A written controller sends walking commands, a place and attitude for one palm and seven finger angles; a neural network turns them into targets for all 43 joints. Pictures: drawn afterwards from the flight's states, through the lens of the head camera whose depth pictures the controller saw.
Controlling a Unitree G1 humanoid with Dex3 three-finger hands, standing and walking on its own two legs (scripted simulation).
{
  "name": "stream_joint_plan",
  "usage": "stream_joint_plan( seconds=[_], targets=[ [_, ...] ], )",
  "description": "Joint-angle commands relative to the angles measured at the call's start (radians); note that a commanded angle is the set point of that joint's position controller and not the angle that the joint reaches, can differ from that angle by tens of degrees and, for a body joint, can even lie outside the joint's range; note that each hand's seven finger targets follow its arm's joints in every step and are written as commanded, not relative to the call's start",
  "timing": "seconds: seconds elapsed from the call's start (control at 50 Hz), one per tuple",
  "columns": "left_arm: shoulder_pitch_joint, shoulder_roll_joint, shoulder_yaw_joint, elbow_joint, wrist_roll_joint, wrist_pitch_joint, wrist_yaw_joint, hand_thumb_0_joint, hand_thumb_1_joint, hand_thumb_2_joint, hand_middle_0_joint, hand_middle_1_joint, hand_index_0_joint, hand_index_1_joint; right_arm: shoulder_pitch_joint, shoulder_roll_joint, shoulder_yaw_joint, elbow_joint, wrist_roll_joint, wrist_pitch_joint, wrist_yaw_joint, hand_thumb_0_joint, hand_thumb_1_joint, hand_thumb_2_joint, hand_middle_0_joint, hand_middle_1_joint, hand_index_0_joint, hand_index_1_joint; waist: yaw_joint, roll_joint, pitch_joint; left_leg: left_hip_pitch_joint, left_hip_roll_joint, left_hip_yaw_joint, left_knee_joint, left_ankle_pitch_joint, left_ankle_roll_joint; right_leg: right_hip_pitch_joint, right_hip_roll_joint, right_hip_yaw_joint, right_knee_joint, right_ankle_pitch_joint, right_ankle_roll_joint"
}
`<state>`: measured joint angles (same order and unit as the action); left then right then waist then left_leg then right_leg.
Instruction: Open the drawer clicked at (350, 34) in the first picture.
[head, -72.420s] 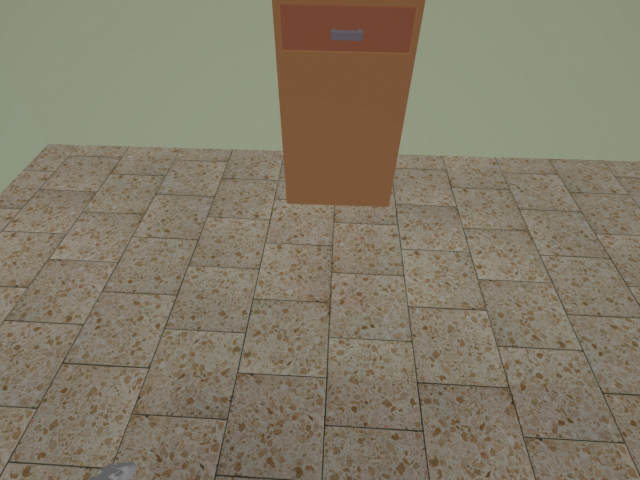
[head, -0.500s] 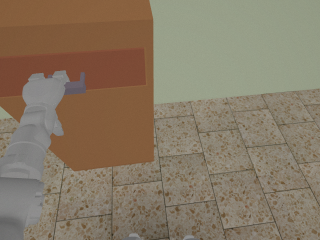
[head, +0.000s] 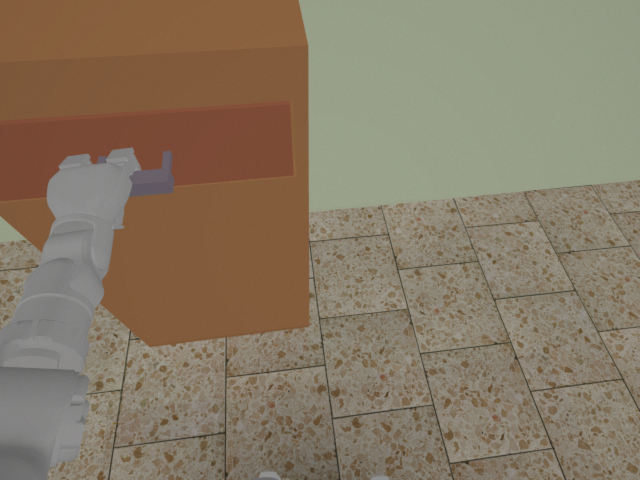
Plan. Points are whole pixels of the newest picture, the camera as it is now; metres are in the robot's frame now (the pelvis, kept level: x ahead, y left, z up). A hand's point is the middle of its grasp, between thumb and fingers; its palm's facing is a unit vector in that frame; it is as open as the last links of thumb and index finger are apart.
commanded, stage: close the thumb around the handle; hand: left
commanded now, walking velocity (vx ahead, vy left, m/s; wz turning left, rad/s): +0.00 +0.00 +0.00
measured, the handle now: (133, 172) +0.51 +0.27 +0.05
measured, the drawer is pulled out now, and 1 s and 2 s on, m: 0.00 0.09 0.20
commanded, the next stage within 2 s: pull the drawer open in 0.04 s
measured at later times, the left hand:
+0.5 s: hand (108, 237) +0.41 +0.28 +0.03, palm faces -0.04 -0.03 -1.00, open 6.1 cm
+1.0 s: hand (102, 280) +0.35 +0.27 +0.03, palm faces -0.03 -0.04 -1.00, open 6.0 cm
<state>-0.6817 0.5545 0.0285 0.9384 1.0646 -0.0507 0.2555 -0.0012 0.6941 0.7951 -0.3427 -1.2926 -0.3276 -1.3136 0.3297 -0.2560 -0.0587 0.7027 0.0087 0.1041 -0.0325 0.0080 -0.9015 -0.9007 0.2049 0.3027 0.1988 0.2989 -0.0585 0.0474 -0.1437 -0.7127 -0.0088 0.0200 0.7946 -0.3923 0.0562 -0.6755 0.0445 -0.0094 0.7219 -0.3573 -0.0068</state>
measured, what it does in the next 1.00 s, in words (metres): stands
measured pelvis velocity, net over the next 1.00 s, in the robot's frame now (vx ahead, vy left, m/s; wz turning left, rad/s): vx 0.01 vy -0.01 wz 0.02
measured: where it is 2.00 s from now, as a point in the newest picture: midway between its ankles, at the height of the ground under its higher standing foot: outside the picture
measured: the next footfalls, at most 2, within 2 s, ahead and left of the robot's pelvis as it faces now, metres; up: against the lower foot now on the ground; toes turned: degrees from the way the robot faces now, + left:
none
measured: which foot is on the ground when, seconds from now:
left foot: down 0.00-1.00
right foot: down 0.00-1.00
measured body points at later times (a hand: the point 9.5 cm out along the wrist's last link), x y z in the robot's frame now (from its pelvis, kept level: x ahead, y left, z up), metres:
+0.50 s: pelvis +0.01 +0.00 +0.01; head +0.08 +0.00 +0.45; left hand +0.41 +0.28 +0.09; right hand +0.08 -0.27 -0.12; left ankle -0.02 +0.08 -0.71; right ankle -0.02 -0.12 -0.71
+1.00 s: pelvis +0.01 -0.01 +0.01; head +0.06 -0.02 +0.46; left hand +0.34 +0.27 +0.09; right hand +0.16 -0.26 -0.11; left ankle -0.02 +0.08 -0.71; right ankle -0.02 -0.12 -0.71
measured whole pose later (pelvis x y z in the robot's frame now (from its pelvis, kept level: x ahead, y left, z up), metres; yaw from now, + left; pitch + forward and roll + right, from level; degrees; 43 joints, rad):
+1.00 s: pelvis +0.01 -0.01 +0.01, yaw +1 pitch +12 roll -1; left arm -0.23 0.45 -0.02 0.45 1.01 0.07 0.24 0.01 0.71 0.78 -0.30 -1.31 -0.32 -1.33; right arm 0.20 -0.25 -0.04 0.64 0.01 0.10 -0.04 0.01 -0.90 -0.90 0.20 0.30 0.20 0.30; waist 0.01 0.06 -0.13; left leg -0.54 -0.02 0.01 0.72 -0.38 0.05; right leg -0.51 0.03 -0.01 0.67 -0.37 -0.01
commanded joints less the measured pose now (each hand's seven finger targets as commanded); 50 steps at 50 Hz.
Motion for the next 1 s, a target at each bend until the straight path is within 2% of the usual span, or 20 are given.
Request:
stream_joint_plan(
  seconds=[0.0, 0.08, 0.12, 0.16, 0.22, 0.26, 0.28, 0.36, 0.4, 0.46, 0.48, 0.5, 0.52, 0.56, 0.62, 0.72, 0.76, 0.78, 0.84, 0.98],
  targets=[
    [-0.341, 0.216, 0.038, -0.182, -0.002, -0.021, 0.018, 0.000, 0.900, 0.900, -0.400, -1.350, -0.400, -1.350, 0.108, -0.164, -0.054, -0.069, -0.003, -0.010, -0.015, 0.000, -0.900, -0.900, 0.200, 0.300, 0.200, 0.300, -0.013, 0.037, -0.379, 0.356, 0.020, -0.043, -0.053, 0.572, -0.023, 0.107, 0.030, -0.015, -0.045, 0.348, -0.029],
    [-0.352, 0.244, 0.050, -0.180, 0.006, -0.025, 0.017, 0.000, 0.900, 0.900, -0.400, -1.350, -0.400, -1.350, 0.099, -0.164, -0.050, -0.072, -0.003, -0.010, -0.018, 0.000, -0.900, -0.900, 0.200, 0.300, 0.200, 0.300, -0.007, 0.049, -0.368, 0.334, 0.017, -0.037, -0.060, 0.545, -0.020, 0.115, 0.026, -0.010, -0.047, 0.345, -0.030],
    [-0.347, 0.198, 0.018, -0.175, 0.005, -0.022, 0.017, 0.000, 0.900, 0.900, -0.400, -1.350, -0.400, -1.350, 0.099, -0.160, -0.051, -0.075, -0.004, -0.011, -0.017, 0.000, -0.900, -0.900, 0.200, 0.300, 0.200, 0.300, -0.016, 0.053, -0.355, 0.343, 0.017, -0.038, -0.057, 0.545, -0.022, 0.095, 0.028, -0.015, -0.048, 0.333, -0.030],
    [-0.292, 0.232, 0.059, -0.201, 0.001, -0.028, 0.014, 0.000, 0.900, 0.900, -0.400, -1.350, -0.400, -1.350, 0.095, -0.163, -0.054, -0.079, -0.004, -0.009, -0.015, 0.000, -0.900, -0.900, 0.200, 0.300, 0.200, 0.300, 0.008, 0.060, -0.392, 0.365, 0.020, -0.039, -0.054, 0.605, -0.025, 0.120, 0.030, -0.012, -0.042, 0.361, -0.033],
    [-0.218, 0.181, 0.033, -0.242, -0.013, -0.024, 0.013, 0.000, 0.900, 0.900, -0.400, -1.350, -0.400, -1.350, 0.078, -0.154, -0.054, -0.094, -0.002, -0.009, -0.010, 0.000, -0.900, -0.900, 0.200, 0.300, 0.200, 0.300, 0.017, 0.052, -0.394, 0.377, 0.024, -0.035, -0.058, 0.622, -0.025, 0.135, 0.029, -0.014, -0.046, 0.370, -0.029],
    [-0.156, 0.185, 0.049, -0.314, -0.026, -0.025, 0.010, 0.000, 0.900, 0.900, -0.400, -1.350, -0.400, -1.350, 0.062, -0.157, -0.057, -0.109, -0.002, -0.009, -0.007, 0.000, -0.900, -0.900, 0.200, 0.300, 0.200, 0.300, 0.034, 0.077, -0.428, 0.412, 0.030, -0.044, -0.061, 0.694, -0.031, 0.151, 0.031, -0.012, -0.044, 0.388, -0.033],
    [-0.115, 0.147, 0.022, -0.337, -0.033, -0.018, 0.010, 0.000, 0.900, 0.900, -0.400, -1.350, -0.400, -1.350, 0.054, -0.151, -0.056, -0.116, 0.000, -0.010, -0.004, 0.000, -0.900, -0.900, 0.200, 0.300, 0.200, 0.300, 0.033, 0.077, -0.421, 0.424, 0.032, -0.042, -0.058, 0.717, -0.028, 0.151, 0.031, -0.013, -0.047, 0.397, -0.030],
    [-0.028, 0.170, 0.059, -0.411, -0.051, 0.003, 0.010, 0.000, 0.900, 0.900, -0.400, -1.350, -0.400, -1.350, 0.024, -0.159, -0.056, -0.129, 0.002, -0.011, -0.005, 0.000, -0.900, -0.900, 0.200, 0.300, 0.200, 0.300, 0.038, 0.032, -0.392, 0.405, 0.034, -0.044, -0.072, 0.719, -0.025, 0.191, 0.031, -0.011, -0.056, 0.422, -0.028],
    [0.000, 0.118, 0.021, -0.439, -0.058, 0.016, 0.010, 0.000, 0.900, 0.900, -0.400, -1.350, -0.400, -1.350, 0.016, -0.154, -0.056, -0.131, 0.006, -0.014, -0.004, 0.000, -0.900, -0.900, 0.200, 0.300, 0.200, 0.300, 0.030, 0.037, -0.349, 0.415, 0.037, -0.051, -0.080, 0.715, -0.028, 0.170, 0.029, -0.020, -0.061, 0.400, -0.026],
    [0.032, 0.170, 0.066, -0.486, -0.058, 0.032, 0.016, 0.000, 0.900, 0.900, -0.400, -1.350, -0.400, -1.350, -0.006, -0.161, -0.054, -0.135, 0.004, -0.015, -0.008, 0.000, -0.900, -0.900, 0.200, 0.300, 0.200, 0.300, 0.042, 0.032, -0.350, 0.415, 0.035, -0.050, -0.090, 0.698, -0.030, 0.196, 0.028, -0.016, -0.067, 0.395, -0.029],
    [0.051, 0.119, 0.025, -0.489, -0.056, 0.041, 0.017, 0.000, 0.900, 0.900, -0.400, -1.350, -0.400, -1.350, -0.014, -0.152, -0.050, -0.142, 0.005, -0.017, -0.007, 0.000, -0.900, -0.900, 0.200, 0.300, 0.200, 0.300, 0.037, 0.041, -0.339, 0.419, 0.034, -0.049, -0.095, 0.681, -0.028, 0.187, 0.024, -0.019, -0.070, 0.381, -0.025],
    [0.039, 0.131, 0.038, -0.490, -0.055, 0.044, 0.020, 0.000, 0.900, 0.900, -0.400, -1.350, -0.400, -1.350, -0.013, -0.154, -0.053, -0.135, 0.007, -0.018, -0.011, 0.000, -0.900, -0.900, 0.200, 0.300, 0.200, 0.300, 0.032, 0.027, -0.314, 0.415, 0.035, -0.050, -0.098, 0.661, -0.031, 0.180, 0.025, -0.023, -0.071, 0.371, -0.027],
    [0.031, 0.100, 0.008, -0.512, -0.056, 0.047, 0.019, 0.000, 0.900, 0.900, -0.400, -1.350, -0.400, -1.350, -0.022, -0.152, -0.049, -0.140, 0.005, -0.023, -0.011, 0.000, -0.900, -0.900, 0.200, 0.300, 0.200, 0.300, 0.031, 0.038, -0.318, 0.423, 0.034, -0.051, -0.100, 0.665, -0.030, 0.175, 0.023, -0.025, -0.072, 0.368, -0.026],
    [0.054, 0.130, 0.035, -0.545, -0.051, 0.054, 0.023, 0.000, 0.900, 0.900, -0.400, -1.350, -0.400, -1.350, -0.032, -0.154, -0.050, -0.143, 0.005, -0.021, -0.012, 0.000, -0.900, -0.900, 0.200, 0.300, 0.200, 0.300, 0.042, 0.045, -0.332, 0.444, 0.037, -0.061, -0.102, 0.703, -0.039, 0.185, 0.024, -0.025, -0.069, 0.367, -0.031],
    [0.087, 0.056, -0.023, -0.584, -0.053, 0.069, 0.023, 0.000, 0.900, 0.900, -0.400, -1.350, -0.400, -1.350, -0.058, -0.142, -0.046, -0.155, 0.005, -0.027, -0.009, 0.000, -0.900, -0.900, 0.200, 0.300, 0.200, 0.300, 0.040, 0.060, -0.317, 0.467, 0.036, -0.063, -0.099, 0.705, -0.042, 0.167, 0.021, -0.029, -0.072, 0.355, -0.027],
    [0.118, 0.051, -0.024, -0.620, -0.053, 0.086, 0.021, 0.000, 0.900, 0.900, -0.400, -1.350, -0.400, -1.350, -0.087, -0.139, -0.039, -0.165, 0.003, -0.032, -0.012, 0.000, -0.900, -0.900, 0.200, 0.300, 0.200, 0.300, 0.046, 0.044, -0.302, 0.459, 0.030, -0.063, -0.107, 0.664, -0.041, 0.183, 0.017, -0.030, -0.076, 0.345, -0.029],
    [0.135, 0.104, 0.019, -0.646, -0.049, 0.085, 0.021, 0.000, 0.900, 0.900, -0.400, -1.350, -0.400, -1.350, -0.096, -0.144, -0.038, -0.166, 0.000, -0.030, -0.018, 0.000, -0.900, -0.900, 0.200, 0.300, 0.200, 0.300, 0.057, 0.027, -0.334, 0.459, 0.027, -0.061, -0.111, 0.664, -0.041, 0.223, 0.017, -0.022, -0.076, 0.362, -0.033],
    [0.157, 0.061, -0.014, -0.661, -0.048, 0.088, 0.022, 0.000, 0.900, 0.900, -0.400, -1.350, -0.400, -1.350, -0.107, -0.134, -0.035, -0.175, 0.000, -0.032, -0.017, 0.000, -0.900, -0.900, 0.200, 0.300, 0.200, 0.300, 0.058, 0.050, -0.330, 0.468, 0.025, -0.057, -0.111, 0.666, -0.040, 0.218, 0.013, -0.022, -0.076, 0.366, -0.030],
    [0.174, 0.060, -0.008, -0.648, -0.051, 0.092, 0.015, 0.000, 0.900, 0.900, -0.400, -1.350, -0.400, -1.350, -0.122, -0.133, -0.031, -0.171, 0.003, -0.033, -0.020, 0.000, -0.900, -0.900, 0.200, 0.300, 0.200, 0.300, 0.055, 0.020, -0.272, 0.436, 0.019, -0.053, -0.118, 0.611, -0.036, 0.217, 0.013, -0.025, -0.083, 0.354, -0.031],
    [0.314, 0.041, -0.006, -0.762, -0.059, 0.086, 0.016, 0.000, 0.900, 0.900, -0.400, -1.350, -0.400, -1.350, -0.159, -0.123, -0.027, -0.192, -0.004, -0.044, -0.018, 0.000, -0.900, -0.900, 0.200, 0.300, 0.200, 0.300, 0.079, 0.021, -0.304, 0.470, 0.021, -0.056, -0.118, 0.681, -0.040, 0.259, 0.007, -0.018, -0.080, 0.403, -0.030]
  ],
)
